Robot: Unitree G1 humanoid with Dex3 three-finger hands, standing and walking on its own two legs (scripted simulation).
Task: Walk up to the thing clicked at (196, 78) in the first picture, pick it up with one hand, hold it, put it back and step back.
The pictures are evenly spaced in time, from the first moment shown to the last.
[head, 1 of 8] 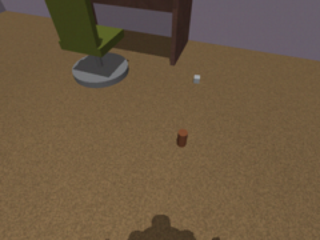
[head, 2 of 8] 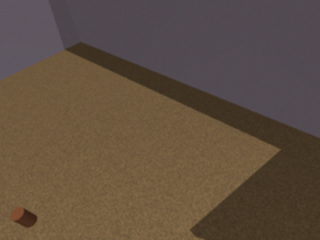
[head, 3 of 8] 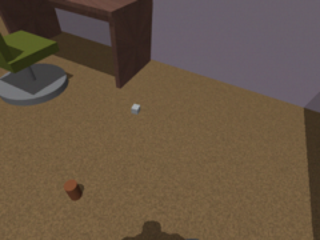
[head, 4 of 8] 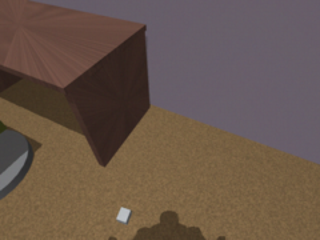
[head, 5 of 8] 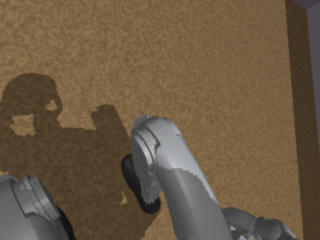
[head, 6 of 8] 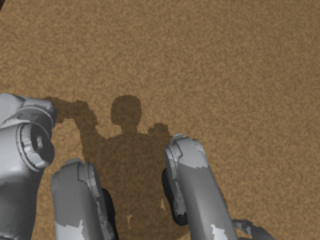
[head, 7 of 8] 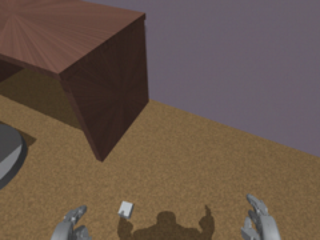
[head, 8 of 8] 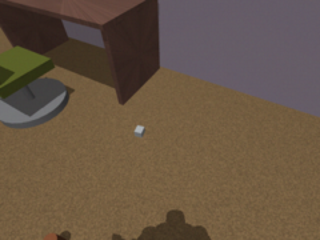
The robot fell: no
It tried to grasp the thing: yes
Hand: left
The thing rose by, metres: 0.68
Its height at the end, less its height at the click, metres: +0.00
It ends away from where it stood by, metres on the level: 0.02
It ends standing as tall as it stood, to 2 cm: yes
